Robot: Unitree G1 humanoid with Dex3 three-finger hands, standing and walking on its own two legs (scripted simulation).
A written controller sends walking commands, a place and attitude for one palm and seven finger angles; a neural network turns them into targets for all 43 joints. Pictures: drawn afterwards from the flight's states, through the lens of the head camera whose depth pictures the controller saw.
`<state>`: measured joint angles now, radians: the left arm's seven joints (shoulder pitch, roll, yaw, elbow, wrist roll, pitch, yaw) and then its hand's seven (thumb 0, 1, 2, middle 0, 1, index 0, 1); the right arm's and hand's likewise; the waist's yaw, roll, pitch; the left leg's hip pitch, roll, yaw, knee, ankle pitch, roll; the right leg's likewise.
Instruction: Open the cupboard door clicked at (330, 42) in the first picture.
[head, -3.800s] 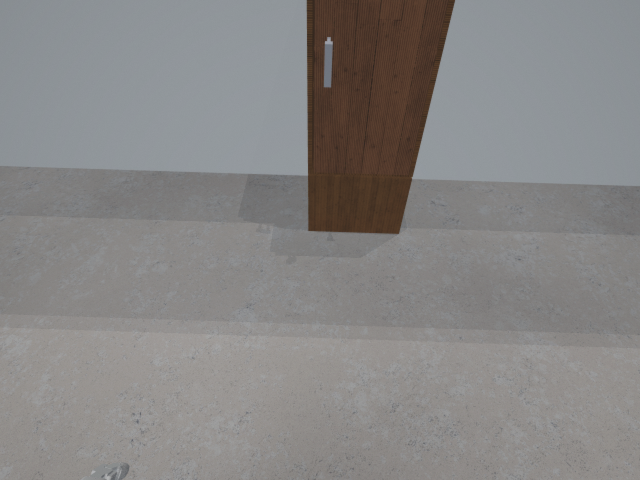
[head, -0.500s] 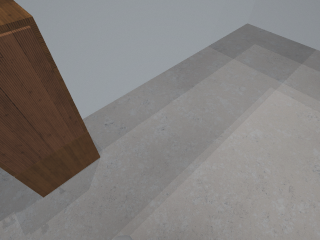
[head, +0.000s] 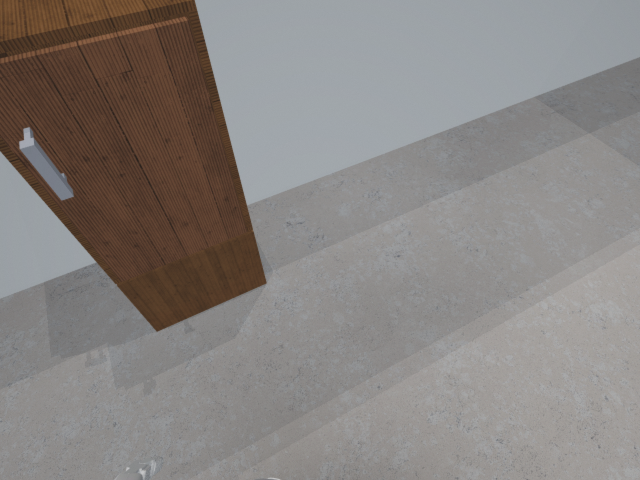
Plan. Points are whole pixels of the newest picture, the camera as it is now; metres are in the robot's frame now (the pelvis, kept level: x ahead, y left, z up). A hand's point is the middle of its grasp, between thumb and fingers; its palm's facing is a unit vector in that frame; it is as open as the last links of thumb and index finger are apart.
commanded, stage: turn to face it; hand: left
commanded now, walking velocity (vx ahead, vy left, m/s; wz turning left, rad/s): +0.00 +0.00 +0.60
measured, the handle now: (47, 164) +0.62 +0.51 +0.00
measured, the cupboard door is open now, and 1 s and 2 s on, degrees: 0 0 0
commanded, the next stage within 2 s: take the last steps up to it in 0.78 s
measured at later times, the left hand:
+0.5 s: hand out of the picture -0.08 +0.23 -0.19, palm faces +0.35 -0.91 -0.23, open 7.4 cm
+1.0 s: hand out of the picture -0.03 +0.21 -0.15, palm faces +0.44 -0.86 -0.25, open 7.4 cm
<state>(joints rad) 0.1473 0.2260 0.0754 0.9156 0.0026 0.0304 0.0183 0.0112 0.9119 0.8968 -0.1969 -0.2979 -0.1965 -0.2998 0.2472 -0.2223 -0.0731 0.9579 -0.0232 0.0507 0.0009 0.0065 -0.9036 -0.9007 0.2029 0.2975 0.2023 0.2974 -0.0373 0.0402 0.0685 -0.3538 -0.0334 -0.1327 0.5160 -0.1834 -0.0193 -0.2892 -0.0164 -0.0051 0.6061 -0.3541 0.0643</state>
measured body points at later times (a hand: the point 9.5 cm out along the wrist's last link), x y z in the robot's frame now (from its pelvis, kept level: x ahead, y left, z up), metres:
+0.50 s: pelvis -0.03 +0.02 -0.01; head -0.01 +0.06 +0.44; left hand -0.09 +0.28 -0.17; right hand +0.17 -0.19 -0.13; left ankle -0.06 +0.11 -0.73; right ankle -0.02 -0.13 -0.70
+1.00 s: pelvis -0.03 +0.00 +0.00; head -0.01 -0.02 +0.45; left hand -0.06 +0.25 -0.13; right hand +0.09 -0.21 -0.16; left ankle -0.07 +0.11 -0.72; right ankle +0.01 -0.10 -0.73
